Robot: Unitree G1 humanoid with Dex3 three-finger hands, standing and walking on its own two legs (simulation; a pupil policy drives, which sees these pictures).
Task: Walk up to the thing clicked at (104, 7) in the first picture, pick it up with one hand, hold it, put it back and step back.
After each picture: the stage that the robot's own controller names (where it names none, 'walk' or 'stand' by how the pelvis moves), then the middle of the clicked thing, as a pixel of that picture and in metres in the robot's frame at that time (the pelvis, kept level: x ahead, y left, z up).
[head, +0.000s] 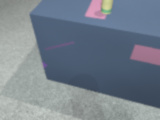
stand; (107, 3) +0.96 -0.14 -0.01
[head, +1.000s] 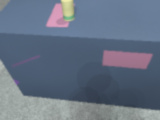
walk; (68, 9) +0.85 +0.12 +0.02
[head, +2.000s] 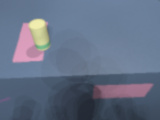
stand; (40, 35) +0.57 +0.19 +0.03
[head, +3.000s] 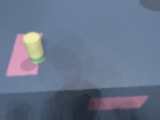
stand; (34, 48) +0.52 +0.21 +0.01
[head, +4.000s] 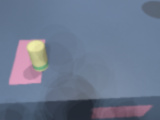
stand; (38, 56) +0.49 +0.19 +0.00
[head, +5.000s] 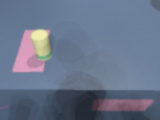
stand; (41, 45) +0.53 +0.18 +0.01
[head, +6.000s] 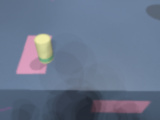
stand; (44, 49) +0.55 +0.18 -0.01
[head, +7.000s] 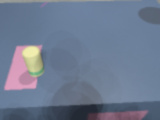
stand; (33, 61) +0.48 +0.21 -0.01
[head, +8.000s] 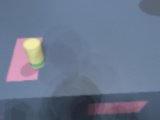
stand; (34, 53) +0.51 +0.21 -0.01
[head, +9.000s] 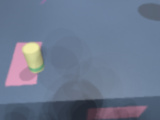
stand; (34, 58) +0.50 +0.21 -0.01
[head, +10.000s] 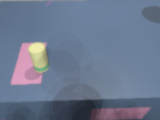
stand; (39, 57) +0.50 +0.19 -0.01
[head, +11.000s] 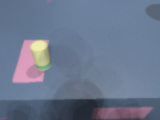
stand; (41, 55) +0.50 +0.18 -0.01
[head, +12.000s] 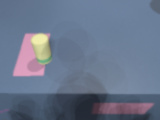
rise first; (42, 49) +0.52 +0.19 +0.00
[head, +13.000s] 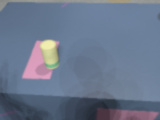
go down; (50, 54) +0.52 +0.19 +0.00
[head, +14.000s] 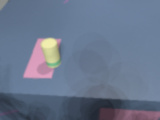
go down; (51, 53) +0.52 +0.18 +0.00
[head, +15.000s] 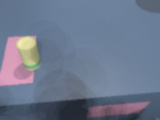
go down; (29, 54) +0.49 +0.18 +0.02
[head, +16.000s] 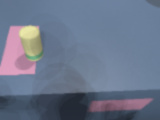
close in; (32, 44) +0.50 +0.17 +0.03
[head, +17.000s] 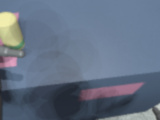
close; (10, 33) +0.51 +0.20 +0.06
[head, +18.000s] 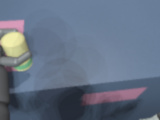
lift; (18, 52) +0.45 +0.18 +0.06
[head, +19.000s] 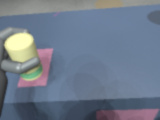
lift; (26, 58) +0.33 +0.16 +0.22
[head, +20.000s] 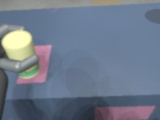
hold; (23, 56) +0.33 +0.17 +0.21
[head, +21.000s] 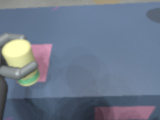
hold; (23, 63) +0.32 +0.18 +0.18
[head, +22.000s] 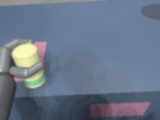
crouch; (30, 66) +0.35 +0.16 +0.15
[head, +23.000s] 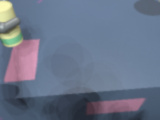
crouch; (6, 24) +0.46 +0.21 +0.20
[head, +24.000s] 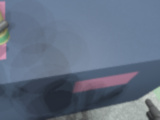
lower; out of the picture +0.52 +0.21 +0.07
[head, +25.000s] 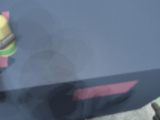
lower; (0, 36) +0.49 +0.20 +0.06
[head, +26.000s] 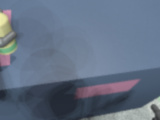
lower; (1, 34) +0.50 +0.20 +0.06
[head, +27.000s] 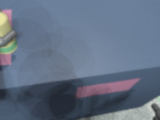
lower; (1, 34) +0.50 +0.20 +0.06
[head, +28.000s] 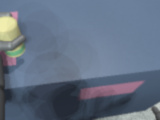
loosen; (10, 38) +0.49 +0.19 +0.06
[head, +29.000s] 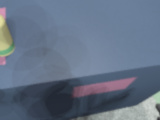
withdraw; out of the picture +0.49 +0.20 +0.07
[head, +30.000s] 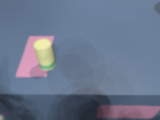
sink last; (45, 55) +0.48 +0.18 +0.04
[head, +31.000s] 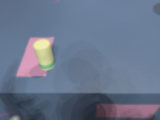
stand; (44, 55) +0.49 +0.19 +0.03
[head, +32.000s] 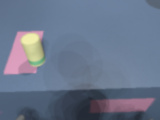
stand; (33, 50) +0.49 +0.20 +0.05
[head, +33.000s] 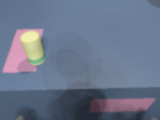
stand; (33, 48) +0.49 +0.20 +0.06
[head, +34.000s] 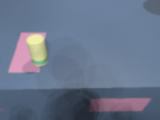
stand; (38, 50) +0.50 +0.19 +0.03
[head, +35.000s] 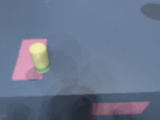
walk; (40, 58) +0.50 +0.19 -0.01
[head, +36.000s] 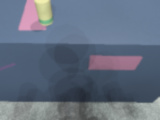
walk; (44, 10) +0.69 +0.19 +0.01
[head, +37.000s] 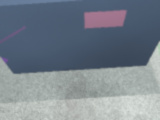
walk; out of the picture +1.00 +0.27 +0.02
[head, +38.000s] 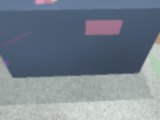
stand; out of the picture +1.08 +0.21 +0.00
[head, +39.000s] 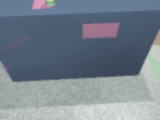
stand; out of the picture +1.08 +0.22 -0.01
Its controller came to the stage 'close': yes
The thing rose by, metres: 0.24
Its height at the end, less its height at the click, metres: +0.00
